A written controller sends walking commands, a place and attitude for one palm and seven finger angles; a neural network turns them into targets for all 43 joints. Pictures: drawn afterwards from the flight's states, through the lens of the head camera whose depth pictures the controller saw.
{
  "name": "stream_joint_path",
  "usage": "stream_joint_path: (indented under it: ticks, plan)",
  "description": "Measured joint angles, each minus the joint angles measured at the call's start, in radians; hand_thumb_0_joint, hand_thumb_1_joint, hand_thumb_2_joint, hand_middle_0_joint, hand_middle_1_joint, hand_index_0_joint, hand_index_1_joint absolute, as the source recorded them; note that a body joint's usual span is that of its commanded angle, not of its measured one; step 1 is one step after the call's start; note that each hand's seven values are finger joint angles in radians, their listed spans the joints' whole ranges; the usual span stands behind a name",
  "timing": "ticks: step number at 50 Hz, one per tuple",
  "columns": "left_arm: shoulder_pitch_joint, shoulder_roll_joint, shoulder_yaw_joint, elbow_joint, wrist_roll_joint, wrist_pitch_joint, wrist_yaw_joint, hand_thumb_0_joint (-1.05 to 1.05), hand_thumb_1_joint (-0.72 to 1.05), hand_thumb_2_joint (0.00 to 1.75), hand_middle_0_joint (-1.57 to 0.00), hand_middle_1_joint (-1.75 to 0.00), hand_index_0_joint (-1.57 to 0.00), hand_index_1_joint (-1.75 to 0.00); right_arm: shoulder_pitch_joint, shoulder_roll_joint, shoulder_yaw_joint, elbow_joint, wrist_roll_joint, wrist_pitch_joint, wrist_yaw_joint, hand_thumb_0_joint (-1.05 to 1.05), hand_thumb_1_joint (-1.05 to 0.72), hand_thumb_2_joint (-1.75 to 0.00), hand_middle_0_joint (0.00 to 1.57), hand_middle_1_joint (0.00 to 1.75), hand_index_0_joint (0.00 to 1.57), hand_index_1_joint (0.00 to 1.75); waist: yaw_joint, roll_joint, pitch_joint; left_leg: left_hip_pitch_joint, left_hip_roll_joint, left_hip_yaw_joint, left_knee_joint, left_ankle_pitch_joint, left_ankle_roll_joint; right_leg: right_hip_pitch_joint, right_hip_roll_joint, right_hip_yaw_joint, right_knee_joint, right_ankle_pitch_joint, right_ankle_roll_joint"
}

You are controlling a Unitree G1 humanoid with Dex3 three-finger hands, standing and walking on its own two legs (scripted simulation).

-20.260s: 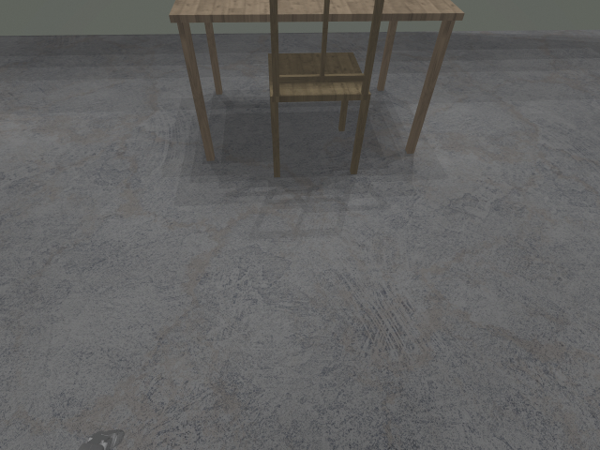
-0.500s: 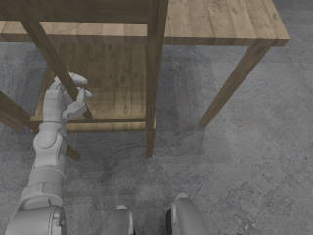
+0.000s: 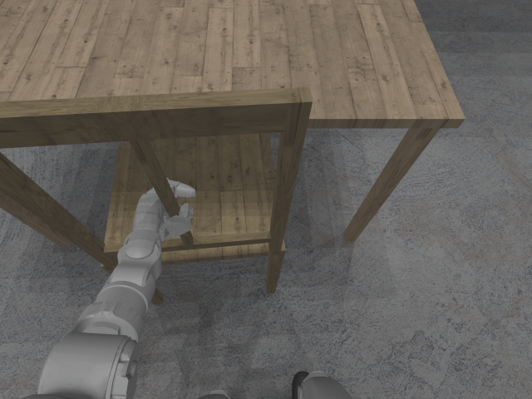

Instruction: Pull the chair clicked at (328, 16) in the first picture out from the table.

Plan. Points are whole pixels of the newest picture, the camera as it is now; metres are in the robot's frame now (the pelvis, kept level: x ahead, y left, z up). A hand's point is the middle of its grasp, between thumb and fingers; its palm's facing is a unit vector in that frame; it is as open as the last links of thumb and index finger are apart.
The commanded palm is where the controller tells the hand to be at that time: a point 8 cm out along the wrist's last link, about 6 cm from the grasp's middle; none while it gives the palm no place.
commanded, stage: step backward, pulling the chair out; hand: left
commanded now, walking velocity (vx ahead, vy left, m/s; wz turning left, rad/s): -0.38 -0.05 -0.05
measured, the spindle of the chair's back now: (170, 202) +0.42 +0.15 -0.04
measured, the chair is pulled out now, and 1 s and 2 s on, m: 0.05 0.23 0.27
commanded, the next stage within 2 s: none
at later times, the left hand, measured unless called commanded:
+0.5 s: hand (211, 272) +0.31 +0.08 -0.06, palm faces -0.01 -0.99 -0.15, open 4.9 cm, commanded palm +0.31 +0.13 -0.05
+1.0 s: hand (209, 332) +0.22 +0.08 -0.06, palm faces -0.05 -0.98 -0.18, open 5.1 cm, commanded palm +0.23 +0.13 -0.05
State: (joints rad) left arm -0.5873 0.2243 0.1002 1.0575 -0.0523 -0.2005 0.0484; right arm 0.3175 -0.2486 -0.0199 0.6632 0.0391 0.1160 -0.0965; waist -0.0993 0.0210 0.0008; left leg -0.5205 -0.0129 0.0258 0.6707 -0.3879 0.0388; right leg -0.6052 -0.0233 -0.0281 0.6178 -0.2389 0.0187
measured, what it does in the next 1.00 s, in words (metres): shifts its weight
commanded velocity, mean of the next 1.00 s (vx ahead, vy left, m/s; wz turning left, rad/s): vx -0.38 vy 0.04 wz -0.03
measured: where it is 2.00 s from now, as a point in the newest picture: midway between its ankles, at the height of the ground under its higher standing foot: outside the picture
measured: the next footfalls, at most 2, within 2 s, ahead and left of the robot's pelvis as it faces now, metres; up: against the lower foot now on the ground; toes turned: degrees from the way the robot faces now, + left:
left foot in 1.30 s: -0.15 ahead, +0.13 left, +0.00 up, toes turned +3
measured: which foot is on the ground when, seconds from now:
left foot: down 0.00-1.00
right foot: down 0.00-1.00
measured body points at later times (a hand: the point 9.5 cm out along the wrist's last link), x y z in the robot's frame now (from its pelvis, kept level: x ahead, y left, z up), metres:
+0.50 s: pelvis -0.08 -0.03 +0.00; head +0.02 -0.04 +0.44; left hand +0.30 +0.13 -0.04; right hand +0.00 -0.32 -0.12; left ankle -0.04 +0.09 -0.72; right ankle +0.02 -0.14 -0.72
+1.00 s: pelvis -0.12 -0.02 +0.00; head -0.06 -0.04 +0.44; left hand +0.22 +0.13 -0.04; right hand -0.04 -0.28 -0.14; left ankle -0.09 +0.10 -0.72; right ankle +0.00 -0.14 -0.71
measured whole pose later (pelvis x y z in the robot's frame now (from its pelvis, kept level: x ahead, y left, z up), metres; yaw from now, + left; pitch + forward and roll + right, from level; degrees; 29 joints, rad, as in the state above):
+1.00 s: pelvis -0.12 -0.02 +0.00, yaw -1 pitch +2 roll +3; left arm -0.44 0.12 -0.06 0.98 -0.08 -0.17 0.10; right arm 0.25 -0.24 0.02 0.71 0.06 0.00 -0.14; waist -0.04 0.00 0.10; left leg -0.39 -0.03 0.07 0.61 -0.26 0.01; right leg -0.57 -0.07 0.00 0.65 -0.21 0.00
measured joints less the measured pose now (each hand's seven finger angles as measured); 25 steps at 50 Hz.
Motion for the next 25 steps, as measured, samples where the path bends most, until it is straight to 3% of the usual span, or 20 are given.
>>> stream_joint_path:
  ticks: [8, 13, 20, 25]
  plan:
    - [0.018, -0.013, 0.031, 0.016, -0.018, -0.019, 0.004, 0.03, 0.76, 0.81, -0.34, -1.14, -0.5, -1.45, -0.027, 0.032, 0.011, 0.034, 0.004, -0.018, 0.003, 0.01, -0.9, -0.89, 0.2, 0.3, 0.21, 0.3, 0.003, 0.009, 0.039, 0.022, 0.013, 0.019, -0.02, 0.063, -0.045, 0.03, 0.01, 0.009, -0.044, 0.037, -0.016]
    - [0.004, -0.025, 0.017, 0.025, -0.024, -0.01, 0.021, 0.02, 0.76, 0.81, -0.34, -1.14, -0.5, -1.45, -0.059, 0.015, 0.015, 0.055, 0.021, -0.035, -0.009, 0.01, -0.9, -0.89, 0.2, 0.3, 0.21, 0.3, -0.006, 0.02, 0.042, 0.013, 0.015, 0.004, -0.044, 0.064, -0.026, 0.012, 0.012, -0.008, -0.043, 0.055, -0.026]
    - [0.001, -0.034, -0.019, 0.006, -0.033, 0.028, 0.043, 0.02, 0.75, 0.79, -0.32, -1.13, -0.5, -1.45, -0.1, -0.026, 0.008, 0.036, 0.031, -0.04, -0.023, 0.01, -0.9, -0.89, 0.2, 0.3, 0.21, 0.3, -0.019, -0.005, 0.059, 0.006, 0.0, 0.003, -0.07, 0.126, -0.031, 0.007, -0.003, -0.008, -0.064, 0.108, -0.028]
    - [0.031, -0.045, -0.057, -0.006, -0.035, 0.029, 0.048, 0.02, 0.75, 0.79, -0.31, -1.14, -0.5, -1.45, -0.1, -0.04, 0.006, 0.025, 0.038, -0.052, -0.033, 0.01, -0.9, -0.89, 0.2, 0.3, 0.21, 0.3, -0.008, -0.021, 0.064, 0.019, -0.004, 0.013, -0.078, 0.152, -0.028, 0.014, -0.007, 0.001, -0.067, 0.133, -0.028]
